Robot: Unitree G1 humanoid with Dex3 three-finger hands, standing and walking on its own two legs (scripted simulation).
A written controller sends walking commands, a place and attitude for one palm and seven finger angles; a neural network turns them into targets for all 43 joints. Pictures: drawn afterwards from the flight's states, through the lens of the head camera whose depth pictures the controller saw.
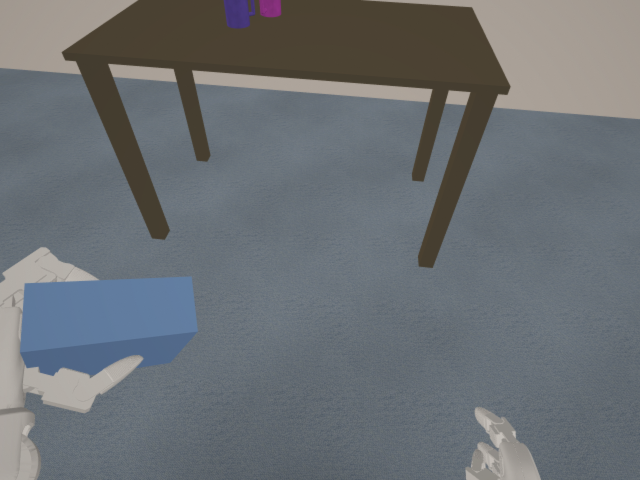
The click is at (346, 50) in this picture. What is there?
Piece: table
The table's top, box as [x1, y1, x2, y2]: [62, 0, 510, 94]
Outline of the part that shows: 62,52 66,60 507,94 510,86 472,8 459,6 367,0 281,0 281,14 276,17 264,17 259,13 258,0 254,0 255,14 253,16 249,16 250,24 245,28 236,29 230,28 226,25 223,0 138,0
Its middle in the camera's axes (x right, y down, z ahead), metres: -0.08 -0.70 +1.30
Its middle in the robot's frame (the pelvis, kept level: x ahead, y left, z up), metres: +1.44 +0.15 +0.01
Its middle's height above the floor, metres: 0.78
